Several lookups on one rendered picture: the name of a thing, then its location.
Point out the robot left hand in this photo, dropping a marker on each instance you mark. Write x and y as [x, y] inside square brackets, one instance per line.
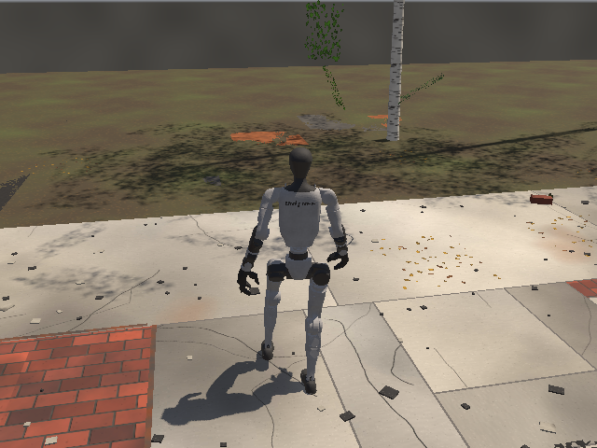
[243, 283]

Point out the right robot forearm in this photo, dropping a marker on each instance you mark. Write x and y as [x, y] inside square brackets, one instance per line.
[341, 243]

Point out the right robot foot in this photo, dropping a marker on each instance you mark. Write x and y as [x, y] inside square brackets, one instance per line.
[310, 386]

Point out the left robot forearm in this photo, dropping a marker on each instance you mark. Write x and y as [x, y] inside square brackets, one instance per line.
[251, 252]

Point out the robot right upper arm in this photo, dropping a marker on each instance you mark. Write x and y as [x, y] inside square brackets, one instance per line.
[333, 212]

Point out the robot right shin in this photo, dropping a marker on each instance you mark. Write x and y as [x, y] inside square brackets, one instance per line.
[312, 348]

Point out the robot right hand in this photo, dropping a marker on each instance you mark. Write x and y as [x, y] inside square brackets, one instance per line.
[336, 255]

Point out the robot left upper arm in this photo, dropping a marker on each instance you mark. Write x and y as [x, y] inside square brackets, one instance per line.
[265, 211]

